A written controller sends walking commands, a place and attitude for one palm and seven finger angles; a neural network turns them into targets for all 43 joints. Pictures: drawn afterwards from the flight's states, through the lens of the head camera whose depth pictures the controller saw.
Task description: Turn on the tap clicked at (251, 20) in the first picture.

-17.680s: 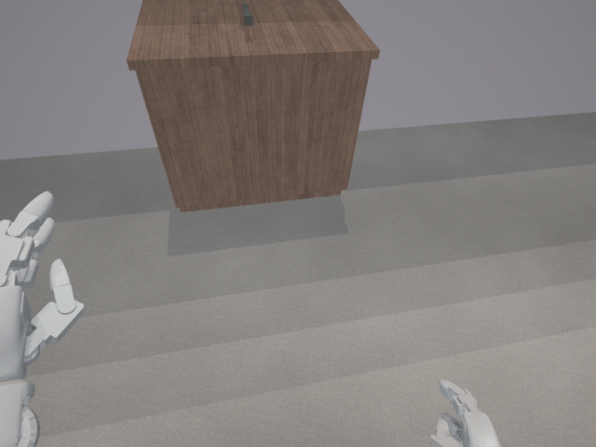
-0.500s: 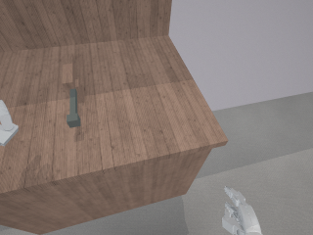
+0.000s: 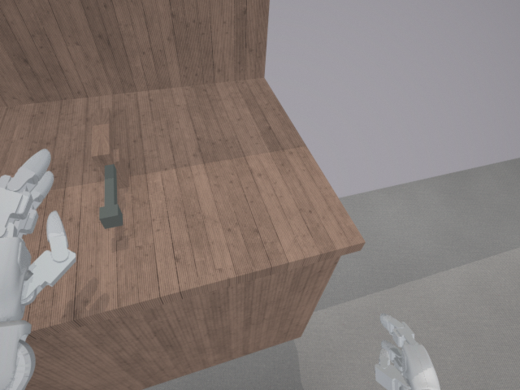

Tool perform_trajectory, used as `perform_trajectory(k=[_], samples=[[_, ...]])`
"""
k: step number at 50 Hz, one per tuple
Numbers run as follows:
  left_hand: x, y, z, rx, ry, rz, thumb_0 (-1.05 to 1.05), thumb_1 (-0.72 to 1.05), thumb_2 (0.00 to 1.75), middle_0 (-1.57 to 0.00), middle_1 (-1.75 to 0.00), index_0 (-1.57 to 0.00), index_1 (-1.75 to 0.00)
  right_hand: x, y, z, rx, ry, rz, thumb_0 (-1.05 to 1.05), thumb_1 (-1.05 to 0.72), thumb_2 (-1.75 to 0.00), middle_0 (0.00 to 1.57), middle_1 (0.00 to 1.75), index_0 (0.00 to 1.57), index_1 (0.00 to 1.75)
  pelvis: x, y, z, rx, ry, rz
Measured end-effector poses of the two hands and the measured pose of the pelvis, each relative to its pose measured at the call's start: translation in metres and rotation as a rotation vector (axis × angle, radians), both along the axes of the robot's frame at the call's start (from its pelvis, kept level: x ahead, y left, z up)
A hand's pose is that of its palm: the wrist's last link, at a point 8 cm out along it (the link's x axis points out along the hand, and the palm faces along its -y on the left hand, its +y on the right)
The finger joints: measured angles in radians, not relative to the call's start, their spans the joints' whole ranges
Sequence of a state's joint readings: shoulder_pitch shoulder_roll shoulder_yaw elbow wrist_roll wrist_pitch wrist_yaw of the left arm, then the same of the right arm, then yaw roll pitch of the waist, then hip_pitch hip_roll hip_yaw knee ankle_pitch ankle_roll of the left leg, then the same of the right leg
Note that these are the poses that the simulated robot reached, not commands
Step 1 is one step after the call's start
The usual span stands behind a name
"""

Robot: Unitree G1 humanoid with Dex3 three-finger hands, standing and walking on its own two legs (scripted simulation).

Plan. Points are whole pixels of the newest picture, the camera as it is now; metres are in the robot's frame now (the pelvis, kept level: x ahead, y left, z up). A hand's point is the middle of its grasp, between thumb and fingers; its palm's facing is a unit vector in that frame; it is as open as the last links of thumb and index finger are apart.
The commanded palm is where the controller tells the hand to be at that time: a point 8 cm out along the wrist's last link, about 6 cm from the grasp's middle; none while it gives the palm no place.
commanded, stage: come to a stop and stand still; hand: left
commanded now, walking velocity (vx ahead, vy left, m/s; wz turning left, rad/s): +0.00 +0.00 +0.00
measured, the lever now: (111, 216) +0.35 +0.28 +0.05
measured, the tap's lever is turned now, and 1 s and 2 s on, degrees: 0 0 0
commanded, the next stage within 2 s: look again from close up in 1.18 s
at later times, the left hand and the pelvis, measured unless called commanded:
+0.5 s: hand (17, 278) +0.20 +0.30 +0.14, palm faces +0.42 -0.80 -0.43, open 7.4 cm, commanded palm +0.13 +0.30 +0.17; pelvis -0.01 +0.01 -0.01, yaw +4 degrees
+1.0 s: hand (32, 308) +0.16 +0.26 +0.14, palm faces +0.40 -0.84 -0.35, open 7.4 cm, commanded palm +0.10 +0.29 +0.17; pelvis -0.03 +0.00 +0.00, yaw +5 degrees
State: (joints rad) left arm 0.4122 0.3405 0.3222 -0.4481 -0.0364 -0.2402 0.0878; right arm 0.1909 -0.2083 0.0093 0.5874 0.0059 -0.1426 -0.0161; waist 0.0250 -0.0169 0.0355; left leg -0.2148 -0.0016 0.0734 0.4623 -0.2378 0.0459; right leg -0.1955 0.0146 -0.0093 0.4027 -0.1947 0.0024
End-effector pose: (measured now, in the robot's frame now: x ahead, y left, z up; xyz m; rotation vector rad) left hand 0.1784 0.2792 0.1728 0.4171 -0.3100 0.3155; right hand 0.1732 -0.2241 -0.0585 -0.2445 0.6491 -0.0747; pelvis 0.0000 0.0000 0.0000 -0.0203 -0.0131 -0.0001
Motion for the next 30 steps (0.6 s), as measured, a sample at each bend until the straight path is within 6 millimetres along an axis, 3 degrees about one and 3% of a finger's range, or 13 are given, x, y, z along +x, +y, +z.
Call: perform_trajectory(k=[2, 5, 9, 12, 16, 21, 25, 30], samples=[[0.003, 0.004, 0.000, 0.030, 0.018, -0.012, 0.01, 0.89, 0.90, -0.21, -0.30, -0.21, -0.30, 0.001, 0.006, 0.002, -0.006, -0.003, 0.005, 0.01, -0.90, -0.90, 0.20, 0.30, 0.20, 0.30, -0.001, 0.001, -0.001, -0.003, 0.003, 0.014], [0.014, 0.027, 0.027, 0.185, -0.074, 0.022, 0.01, 0.89, 0.90, -0.21, -0.30, -0.22, -0.30, -0.001, 0.016, -0.004, -0.011, 0.022, 0.075, 0.01, -0.90, -0.90, 0.20, 0.30, 0.20, 0.30, -0.007, -0.002, -0.005, 0.004, 0.011, 0.042], [0.017, 0.051, 0.046, 0.214, -0.153, 0.100, 0.01, 0.89, 0.90, -0.21, -0.30, -0.22, -0.30, -0.007, 0.020, -0.014, 0.009, 0.078, 0.123, 0.01, -0.90, -0.90, 0.20, 0.30, 0.20, 0.30, -0.009, -0.001, -0.006, 0.002, 0.044, 0.036], [0.009, 0.044, 0.034, 0.172, -0.107, 0.059, 0.01, 0.90, 0.90, -0.20, -0.30, -0.21, -0.30, -0.014, 0.018, -0.019, 0.028, 0.097, 0.118, 0.01, -0.90, -0.90, 0.21, 0.30, 0.20, 0.30, -0.005, 0.005, -0.006, 0.002, 0.058, 0.032], [-0.009, 0.028, -0.002, 0.088, 0.037, -0.006, 0.01, 0.90, 0.90, -0.20, -0.30, -0.21, -0.30, -0.024, 0.013, -0.026, 0.012, 0.143, 0.106, 0.01, -0.90, -0.90, 0.21, 0.30, 0.20, 0.30, -0.002, 0.013, -0.006, 0.009, 0.059, 0.039], [-0.022, 0.044, -0.026, 0.069, 0.121, 0.050, 0.01, 0.89, 0.90, -0.21, -0.30, -0.22, -0.30, -0.027, 0.012, -0.031, -0.032, 0.208, 0.123, 0.01, -0.90, -0.90, 0.20, 0.30, 0.20, 0.30, -0.006, 0.013, -0.008, 0.015, 0.050, 0.066], [-0.024, 0.055, -0.020, 0.071, 0.078, 0.110, 0.02, 0.89, 0.90, -0.21, -0.30, -0.22, -0.30, -0.021, 0.017, -0.030, -0.029, 0.189, 0.154, 0.01, -0.90, -0.90, 0.20, 0.30, 0.20, 0.30, -0.013, 0.011, -0.009, 0.020, 0.041, 0.077], [-0.028, 0.035, 0.003, 0.088, -0.019, 0.062, 0.02, 0.89, 0.90, -0.21, -0.30, -0.21, -0.30, -0.010, 0.027, -0.025, 0.019, 0.108, 0.176, 0.01, -0.90, -0.90, 0.20, 0.30, 0.20, 0.30, -0.019, 0.008, -0.009, 0.024, 0.029, 0.074]])
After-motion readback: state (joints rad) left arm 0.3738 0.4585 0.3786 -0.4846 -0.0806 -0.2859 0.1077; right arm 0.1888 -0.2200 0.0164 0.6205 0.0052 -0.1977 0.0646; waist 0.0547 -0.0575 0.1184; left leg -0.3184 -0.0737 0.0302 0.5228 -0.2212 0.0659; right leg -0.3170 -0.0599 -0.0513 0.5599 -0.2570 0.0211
